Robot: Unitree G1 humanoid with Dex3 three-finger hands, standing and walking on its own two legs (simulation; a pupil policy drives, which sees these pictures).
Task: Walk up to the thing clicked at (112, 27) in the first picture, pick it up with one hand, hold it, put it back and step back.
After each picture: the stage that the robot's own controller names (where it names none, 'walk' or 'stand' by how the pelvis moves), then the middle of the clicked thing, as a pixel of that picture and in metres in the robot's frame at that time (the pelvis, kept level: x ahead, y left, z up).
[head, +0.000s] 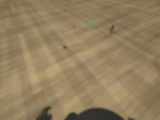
stand; (111, 29) +2.30 -0.62 -0.65
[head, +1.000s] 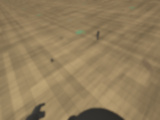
walk; (97, 35) +2.21 -0.10 -0.62
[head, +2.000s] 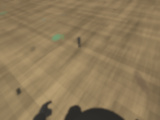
walk; (79, 42) +1.52 +0.32 -0.64
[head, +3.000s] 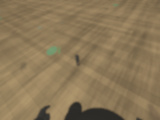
walk; (77, 60) +1.03 +0.28 -0.65
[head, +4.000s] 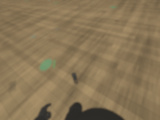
walk; (75, 78) +0.66 +0.28 -0.65
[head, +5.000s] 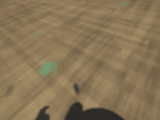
stand; (76, 89) +0.44 +0.22 -0.65
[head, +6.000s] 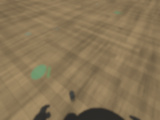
stand; (72, 96) +0.37 +0.18 -0.65
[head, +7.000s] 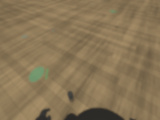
stand; (70, 96) +0.37 +0.21 -0.66
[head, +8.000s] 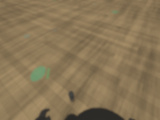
stand; (71, 96) +0.37 +0.20 -0.66
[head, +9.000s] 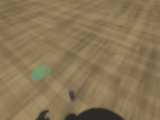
stand; (72, 96) +0.37 +0.20 -0.66
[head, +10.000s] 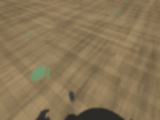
go down; (71, 97) +0.36 +0.20 -0.66
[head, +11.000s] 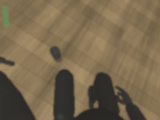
go down; (56, 55) +0.44 +0.25 -0.27
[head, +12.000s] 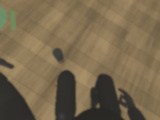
approach; (59, 56) +0.43 +0.25 -0.27
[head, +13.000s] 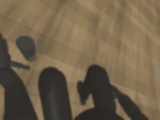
close in; (28, 51) +0.41 +0.30 -0.16
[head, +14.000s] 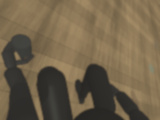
close; (24, 51) +0.41 +0.31 -0.16
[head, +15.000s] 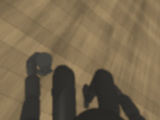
lift; (45, 64) +0.31 +0.27 -0.12
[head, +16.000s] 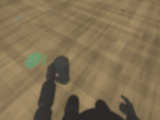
lift; (63, 72) +0.30 +0.17 +0.06
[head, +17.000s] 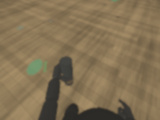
hold; (67, 73) +0.32 +0.15 +0.03
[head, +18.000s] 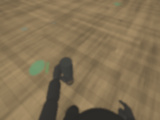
hold; (68, 73) +0.32 +0.15 +0.04
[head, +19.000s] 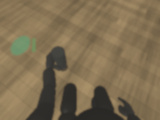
crouch; (61, 61) +0.39 +0.19 -0.03
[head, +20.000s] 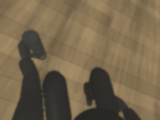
lower; (37, 48) +0.45 +0.27 -0.10
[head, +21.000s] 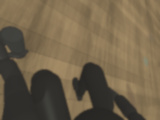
lower; (17, 46) +0.44 +0.30 -0.17
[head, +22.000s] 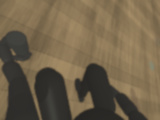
lower; (21, 49) +0.42 +0.31 -0.16
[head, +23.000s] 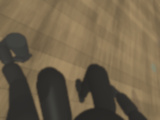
lower; (21, 50) +0.41 +0.32 -0.15
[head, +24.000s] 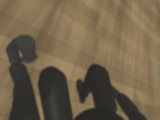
rest; (28, 51) +0.40 +0.30 -0.15
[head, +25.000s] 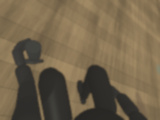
open; (34, 54) +0.40 +0.27 -0.16
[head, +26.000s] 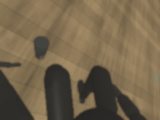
stand; (40, 50) +0.41 +0.27 -0.18
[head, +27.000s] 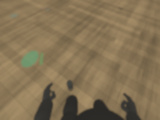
stand; (70, 85) +0.38 +0.18 -0.53
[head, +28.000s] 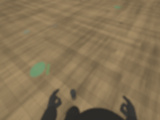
stand; (73, 94) +0.37 +0.17 -0.60
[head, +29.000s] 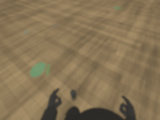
stand; (73, 95) +0.37 +0.17 -0.60
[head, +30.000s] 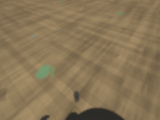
stand; (76, 96) +0.39 +0.16 -0.65
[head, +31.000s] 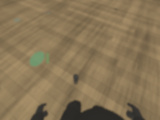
walk; (75, 79) +0.48 +0.14 -0.63
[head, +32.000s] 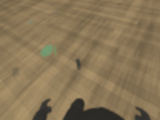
walk; (78, 64) +0.75 +0.22 -0.64
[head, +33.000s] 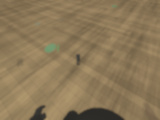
stand; (78, 59) +1.02 +0.20 -0.64
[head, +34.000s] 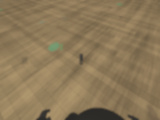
stand; (81, 59) +1.02 +0.17 -0.66
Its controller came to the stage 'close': yes
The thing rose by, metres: 0.68
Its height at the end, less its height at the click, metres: +0.00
